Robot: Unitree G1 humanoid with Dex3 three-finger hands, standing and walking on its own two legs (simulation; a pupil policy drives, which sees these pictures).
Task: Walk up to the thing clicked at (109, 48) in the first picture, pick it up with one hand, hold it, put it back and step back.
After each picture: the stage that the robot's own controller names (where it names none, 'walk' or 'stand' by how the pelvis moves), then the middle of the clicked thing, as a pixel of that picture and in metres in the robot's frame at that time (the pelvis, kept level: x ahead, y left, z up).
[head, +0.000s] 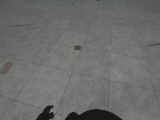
stand; (109, 49) +1.50 -0.34 -0.72
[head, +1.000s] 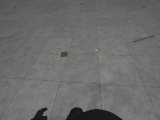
walk; (96, 51) +1.40 +0.04 -0.70
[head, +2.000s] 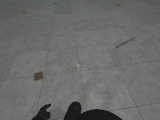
walk; (78, 67) +0.88 +0.28 -0.71
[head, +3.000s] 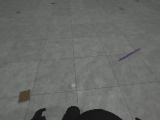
walk; (73, 86) +0.50 +0.23 -0.70
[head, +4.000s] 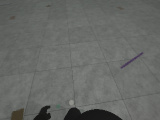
stand; (71, 103) +0.26 +0.23 -0.70
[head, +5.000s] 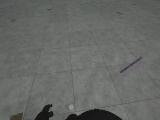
stand; (71, 107) +0.24 +0.21 -0.73
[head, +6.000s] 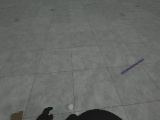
stand; (71, 107) +0.25 +0.21 -0.73
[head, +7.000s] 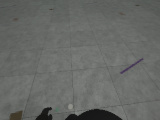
stand; (70, 107) +0.24 +0.22 -0.73
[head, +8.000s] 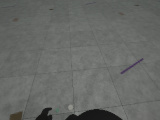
stand; (71, 108) +0.24 +0.22 -0.73
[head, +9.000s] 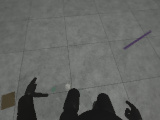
go down; (68, 87) +0.28 +0.23 -0.57
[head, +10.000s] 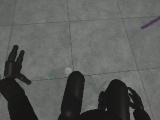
go down; (68, 71) +0.33 +0.23 -0.33
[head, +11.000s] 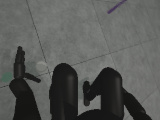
close in; (41, 67) +0.32 +0.26 -0.22
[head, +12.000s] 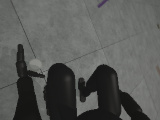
close; (34, 66) +0.32 +0.26 -0.21
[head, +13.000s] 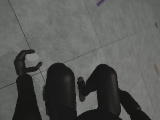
lift; (31, 62) +0.34 +0.27 -0.21
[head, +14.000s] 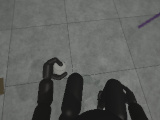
lift; (59, 71) +0.30 +0.23 -0.04
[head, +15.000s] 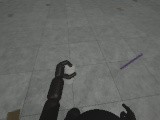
hold; (69, 74) +0.32 +0.16 +0.04
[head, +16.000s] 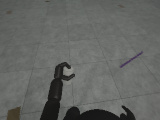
hold; (67, 75) +0.32 +0.18 +0.01
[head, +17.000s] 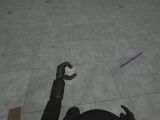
hold; (69, 74) +0.32 +0.17 +0.01
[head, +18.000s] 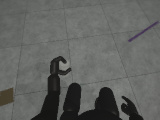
crouch; (64, 68) +0.35 +0.20 -0.06
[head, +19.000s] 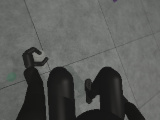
lower; (40, 59) +0.37 +0.27 -0.19
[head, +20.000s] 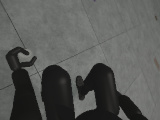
lower; (26, 59) +0.37 +0.29 -0.22
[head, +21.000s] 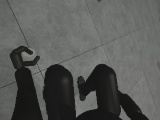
lower; (29, 58) +0.37 +0.29 -0.22
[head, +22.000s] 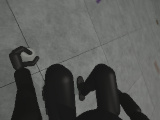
lower; (28, 58) +0.37 +0.29 -0.22
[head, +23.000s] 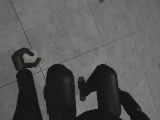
rest; (30, 59) +0.35 +0.29 -0.22
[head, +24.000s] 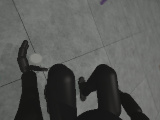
withdraw; (35, 62) +0.34 +0.26 -0.22
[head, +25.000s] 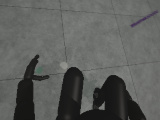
walk; (63, 66) +0.34 +0.23 -0.28
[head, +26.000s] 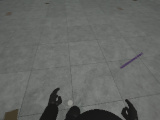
stand; (70, 103) +0.27 +0.20 -0.65
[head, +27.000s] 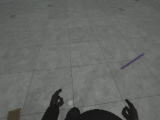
stand; (70, 103) +0.28 +0.22 -0.67
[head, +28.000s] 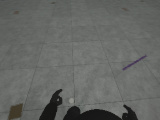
stand; (71, 101) +0.28 +0.21 -0.68
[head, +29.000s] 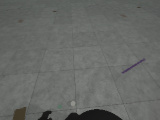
walk; (73, 104) +0.30 +0.21 -0.72
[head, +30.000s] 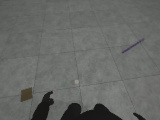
walk; (76, 82) +0.45 +0.18 -0.70
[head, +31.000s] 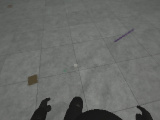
walk; (75, 67) +0.75 +0.28 -0.68
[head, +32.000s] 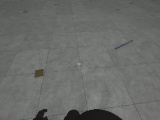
stand; (79, 65) +0.95 +0.23 -0.71
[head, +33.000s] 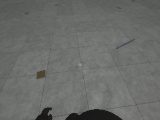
stand; (80, 66) +0.94 +0.23 -0.73
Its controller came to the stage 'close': yes
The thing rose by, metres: 0.72
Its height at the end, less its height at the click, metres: +0.00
